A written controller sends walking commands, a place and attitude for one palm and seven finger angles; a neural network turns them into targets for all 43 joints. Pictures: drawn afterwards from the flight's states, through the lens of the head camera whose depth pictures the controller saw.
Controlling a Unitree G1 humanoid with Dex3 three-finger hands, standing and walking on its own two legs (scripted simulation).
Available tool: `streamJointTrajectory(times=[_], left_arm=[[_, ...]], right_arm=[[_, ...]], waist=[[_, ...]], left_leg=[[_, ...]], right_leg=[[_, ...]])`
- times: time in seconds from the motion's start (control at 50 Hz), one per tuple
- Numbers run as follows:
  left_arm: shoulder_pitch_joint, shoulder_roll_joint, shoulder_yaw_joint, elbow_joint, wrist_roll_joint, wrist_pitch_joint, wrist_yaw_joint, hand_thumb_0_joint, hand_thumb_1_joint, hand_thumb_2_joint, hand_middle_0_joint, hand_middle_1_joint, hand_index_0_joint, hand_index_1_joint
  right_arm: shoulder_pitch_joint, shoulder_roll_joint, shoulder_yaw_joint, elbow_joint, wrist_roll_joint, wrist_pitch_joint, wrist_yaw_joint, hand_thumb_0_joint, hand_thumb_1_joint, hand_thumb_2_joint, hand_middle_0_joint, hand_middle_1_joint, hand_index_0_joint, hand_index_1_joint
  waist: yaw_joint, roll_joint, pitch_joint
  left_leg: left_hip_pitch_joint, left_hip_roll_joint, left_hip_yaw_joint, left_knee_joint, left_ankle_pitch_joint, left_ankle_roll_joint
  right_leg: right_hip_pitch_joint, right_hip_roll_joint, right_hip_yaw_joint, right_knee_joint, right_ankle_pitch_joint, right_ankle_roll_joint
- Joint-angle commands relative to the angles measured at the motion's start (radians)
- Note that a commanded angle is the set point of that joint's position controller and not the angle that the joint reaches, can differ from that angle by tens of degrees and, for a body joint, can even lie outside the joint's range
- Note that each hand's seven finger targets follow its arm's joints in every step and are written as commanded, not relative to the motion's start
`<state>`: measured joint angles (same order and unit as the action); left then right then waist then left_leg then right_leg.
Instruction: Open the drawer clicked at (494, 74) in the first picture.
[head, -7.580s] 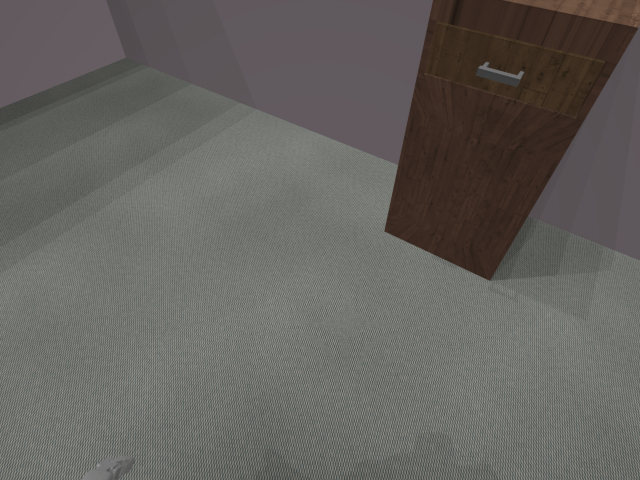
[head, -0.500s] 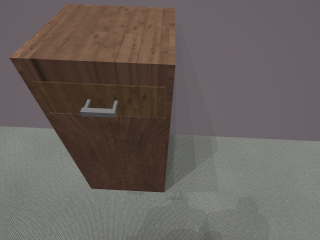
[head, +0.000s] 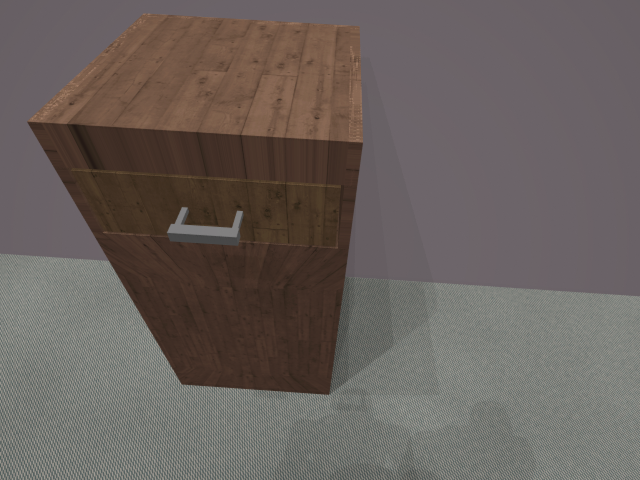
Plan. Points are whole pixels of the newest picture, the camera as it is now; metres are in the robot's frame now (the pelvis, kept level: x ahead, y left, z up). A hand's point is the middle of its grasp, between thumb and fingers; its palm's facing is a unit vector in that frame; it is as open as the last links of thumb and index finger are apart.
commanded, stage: look again from close up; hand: left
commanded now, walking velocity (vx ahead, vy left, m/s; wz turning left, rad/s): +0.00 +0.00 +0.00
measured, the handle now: (207, 225) +0.48 +0.22 +0.02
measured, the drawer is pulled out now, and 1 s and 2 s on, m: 0.00 0.00 0.00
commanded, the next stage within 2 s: raise the hand with hooked fingers in 0.56 s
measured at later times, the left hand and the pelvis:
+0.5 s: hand out of the picture -0.01 +0.22 -0.18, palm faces +0.00 -0.98 -0.19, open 7.4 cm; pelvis -0.03 +0.04 -0.01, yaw +0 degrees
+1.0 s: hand (131, 450) +0.16 +0.24 -0.04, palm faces -0.01 -0.36 -0.93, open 8.2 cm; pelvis -0.05 +0.04 -0.03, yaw -1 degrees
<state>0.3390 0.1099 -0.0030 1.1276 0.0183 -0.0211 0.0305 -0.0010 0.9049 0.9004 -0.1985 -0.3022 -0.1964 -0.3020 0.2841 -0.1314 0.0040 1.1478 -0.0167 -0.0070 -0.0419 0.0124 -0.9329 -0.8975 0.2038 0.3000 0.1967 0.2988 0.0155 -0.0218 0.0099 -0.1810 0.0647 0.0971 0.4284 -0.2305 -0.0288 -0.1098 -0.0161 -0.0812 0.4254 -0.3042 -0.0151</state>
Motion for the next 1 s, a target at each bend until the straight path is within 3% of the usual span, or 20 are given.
streamJointTrajectory(times=[0.0,0.06,0.08,0.12,0.18,0.24,0.34,0.58,0.62,0.64,0.66,0.68,0.7,0.72,0.74,0.8,0.82,0.88,0.92,0.98], left_arm=[[0.088,0.092,0.020,-0.013,-0.003,-0.005,0.011,0.000,0.900,0.900,-0.200,-0.300,-0.200,-0.300],[0.087,0.091,0.020,-0.011,-0.004,-0.005,0.010,0.000,0.900,0.900,-0.200,-0.300,-0.200,-0.300],[0.129,0.136,0.013,0.009,0.011,-0.030,0.049,0.000,0.900,0.900,-0.200,-0.300,-0.200,-0.300],[0.088,0.169,0.016,-0.039,0.001,-0.039,0.035,0.000,0.900,0.900,-0.200,-0.300,-0.200,-0.300],[0.052,0.139,0.011,-0.064,-0.009,-0.032,0.030,0.000,0.900,0.900,-0.200,-0.300,-0.200,-0.300],[0.045,0.132,0.008,-0.075,-0.008,-0.008,0.024,0.000,0.900,0.900,-0.200,-0.300,-0.200,-0.300],[0.041,0.136,0.003,-0.089,-0.003,0.009,0.014,0.000,0.900,0.900,-0.200,-0.300,-0.200,-0.300],[0.055,0.140,0.002,-0.113,-0.001,0.015,0.006,0.000,0.900,0.900,-0.200,-0.300,-0.200,-0.300],[0.063,0.136,0.001,-0.109,0.000,0.013,0.006,0.000,0.900,0.900,-0.200,-0.300,-0.200,-0.300],[0.069,0.168,-0.004,-0.087,0.015,-0.001,0.041,0.000,0.900,0.900,-0.200,-0.300,-0.200,-0.300],[-0.690,0.530,0.053,-1.614,0.170,-0.175,0.072,0.000,0.877,0.890,-0.202,-0.315,-0.202,-0.315],[-0.192,0.442,0.054,-1.349,0.196,-0.092,0.145,0.000,0.853,0.880,-0.203,-0.330,-0.203,-0.330],[-0.153,0.344,0.021,-1.304,0.140,-0.016,0.197,0.000,0.830,0.870,-0.205,-0.345,-0.205,-0.345],[0.177,0.092,-0.122,-1.059,0.161,0.086,0.200,0.000,0.807,0.860,-0.207,-0.360,-0.207,-0.360],[-0.030,0.123,-0.153,-1.313,0.170,0.064,0.204,0.000,0.783,0.850,-0.208,-0.375,-0.208,-0.375],[0.048,0.255,-0.087,-1.235,0.437,0.061,0.283,0.000,0.713,0.820,-0.213,-0.420,-0.213,-0.420],[0.051,0.283,-0.066,-1.162,0.540,0.068,0.306,0.000,0.690,0.810,-0.215,-0.435,-0.215,-0.435],[0.324,0.174,-0.112,-0.989,0.764,0.065,0.333,0.000,0.620,0.780,-0.220,-0.480,-0.220,-0.480],[0.365,0.206,-0.084,-1.024,0.869,0.040,0.330,0.000,0.573,0.760,-0.223,-0.510,-0.223,-0.510],[0.246,0.313,-0.007,-1.170,0.976,0.014,0.346,0.000,0.503,0.730,-0.228,-0.555,-0.228,-0.555]], right_arm=[[0.066,-0.068,-0.011,-0.023,0.004,-0.017,0.003,0.000,-0.900,-0.900,0.200,0.300,0.200,0.300],[0.064,-0.073,-0.009,-0.025,0.003,-0.018,0.003,0.000,-0.900,-0.900,0.200,0.300,0.200,0.300],[-0.054,-0.122,-0.016,-0.101,0.012,-0.026,0.018,0.000,-0.900,-0.900,0.200,0.300,0.200,0.300],[0.036,-0.049,-0.010,-0.124,0.005,-0.009,0.020,0.000,-0.900,-0.900,0.200,0.300,0.200,0.300],[0.086,-0.108,-0.019,-0.111,0.005,-0.015,0.017,0.000,-0.900,-0.900,0.200,0.300,0.200,0.300],[0.050,-0.122,-0.013,-0.118,0.003,-0.010,0.016,0.000,-0.900,-0.900,0.200,0.300,0.200,0.300],[0.038,-0.133,-0.012,-0.131,0.001,0.001,0.025,0.000,-0.900,-0.900,0.200,0.300,0.200,0.300],[0.045,-0.164,-0.018,-0.133,0.000,-0.003,0.032,0.000,-0.900,-0.900,0.200,0.300,0.200,0.300],[0.047,-0.160,-0.018,-0.127,0.002,-0.005,0.032,0.000,-0.900,-0.900,0.200,0.300,0.200,0.300],[-0.039,-0.183,-0.020,-0.190,0.009,-0.016,0.029,0.000,-0.900,-0.900,0.200,0.300,0.200,0.300],[0.006,-0.300,-0.017,-0.518,0.066,-0.171,-0.012,0.000,-0.900,-0.900,0.200,0.300,0.200,0.300],[-0.098,-0.224,0.006,-0.454,0.063,-0.280,-0.049,0.000,-0.900,-0.900,0.200,0.300,0.200,0.300],[-0.094,-0.224,-0.021,-0.391,0.072,-0.319,-0.063,0.000,-0.900,-0.900,0.200,0.300,0.200,0.300],[-0.079,-0.165,-0.014,-0.375,0.090,-0.325,-0.067,0.000,-0.900,-0.900,0.200,0.300,0.200,0.300],[-0.096,-0.198,-0.018,-0.453,0.081,-0.336,-0.060,0.000,-0.900,-0.900,0.200,0.300,0.200,0.300],[-0.122,-0.246,-0.032,-0.528,0.032,-0.319,-0.047,0.000,-0.900,-0.900,0.200,0.300,0.200,0.300],[-0.130,-0.247,-0.044,-0.556,0.013,-0.289,-0.037,0.000,-0.900,-0.900,0.200,0.300,0.200,0.300],[-0.189,-0.230,-0.069,-0.644,-0.012,-0.182,0.007,0.000,-0.900,-0.900,0.200,0.300,0.200,0.300],[-0.239,-0.229,-0.071,-0.693,-0.006,-0.097,0.043,0.000,-0.900,-0.900,0.200,0.300,0.200,0.300],[-0.291,-0.221,-0.066,-0.756,-0.012,-0.019,0.063,0.000,-0.900,-0.900,0.200,0.300,0.200,0.300]], waist=[[-0.005,0.021,0.068],[-0.003,0.027,0.072],[0.021,0.018,0.127],[-0.040,-0.020,0.014],[-0.047,-0.057,-0.131],[-0.027,0.060,-0.004],[-0.018,0.018,0.143],[-0.007,0.060,0.076],[-0.007,0.039,0.075],[0.016,0.019,0.143],[-0.102,0.329,-0.408],[0.018,0.417,-0.372],[-0.014,0.304,-0.295],[-0.021,0.210,-0.164],[-0.037,0.170,-0.078],[-0.038,0.092,-0.038],[-0.036,-0.037,-0.015],[0.053,-0.273,0.025],[0.112,-0.233,-0.049],[0.131,-0.131,-0.111]], left_leg=[[0.022,0.060,-0.058,-0.059,0.185,0.043],[0.020,0.061,-0.060,-0.061,0.188,0.044],[-0.091,0.057,-0.027,0.187,0.208,0.013],[-0.040,0.007,-0.020,0.103,0.023,0.040],[0.016,0.038,-0.056,0.093,0.209,0.056],[-0.025,0.054,-0.075,0.059,0.234,0.061],[-0.121,0.046,-0.110,-0.029,-0.017,0.068],[-0.134,0.064,-0.164,-0.153,-0.200,0.082],[-0.124,0.064,-0.158,-0.149,-0.180,0.083],[-0.162,0.060,-0.090,0.078,0.062,0.044],[0.200,-0.028,-0.126,-0.028,0.176,0.060],[0.255,0.041,-0.173,-0.073,0.178,0.012],[0.114,0.040,-0.182,-0.112,-0.006,-0.025],[0.027,0.038,-0.170,-0.109,-0.075,0.020],[-0.057,0.014,-0.175,-0.093,-0.190,0.027],[-0.178,-0.035,-0.176,0.014,-0.242,0.047],[-0.228,-0.045,-0.175,0.043,-0.259,0.043],[-0.333,-0.063,-0.106,0.124,-0.158,0.035],[-0.325,-0.073,-0.076,0.142,-0.053,0.031],[-0.330,-0.074,-0.062,0.172,-0.028,0.037]], right_leg=[[-0.079,-0.092,0.075,-0.088,0.245,-0.011],[-0.080,-0.093,0.074,-0.089,0.240,-0.012],[-0.141,-0.164,0.179,-0.099,0.674,0.018],[-0.012,-0.180,0.142,0.004,0.876,-0.022],[0.027,-0.114,0.092,0.054,0.601,-0.028],[-0.069,-0.086,0.081,0.030,0.266,-0.026],[-0.153,-0.073,0.087,-0.017,0.010,-0.022],[-0.103,-0.072,0.056,-0.003,0.004,-0.006],[-0.104,-0.076,0.060,-0.011,0.018,-0.003],[-0.167,-0.121,0.118,-0.051,0.187,-0.005],[-0.124,0.009,0.062,0.110,0.203,-0.037],[-0.250,0.001,0.004,0.217,0.002,-0.040],[-0.303,0.016,-0.020,0.266,-0.088,-0.025],[-0.347,0.012,-0.007,0.248,-0.099,-0.011],[-0.328,0.002,0.002,0.205,-0.053,-0.009],[-0.386,0.022,0.046,0.140,-0.097,-0.029],[-0.431,0.034,0.060,0.133,-0.174,-0.029],[-0.473,0.049,0.066,0.140,-0.246,-0.038],[-0.404,0.042,0.111,0.163,-0.140,-0.055],[-0.406,0.034,0.129,0.204,-0.091,-0.060]])
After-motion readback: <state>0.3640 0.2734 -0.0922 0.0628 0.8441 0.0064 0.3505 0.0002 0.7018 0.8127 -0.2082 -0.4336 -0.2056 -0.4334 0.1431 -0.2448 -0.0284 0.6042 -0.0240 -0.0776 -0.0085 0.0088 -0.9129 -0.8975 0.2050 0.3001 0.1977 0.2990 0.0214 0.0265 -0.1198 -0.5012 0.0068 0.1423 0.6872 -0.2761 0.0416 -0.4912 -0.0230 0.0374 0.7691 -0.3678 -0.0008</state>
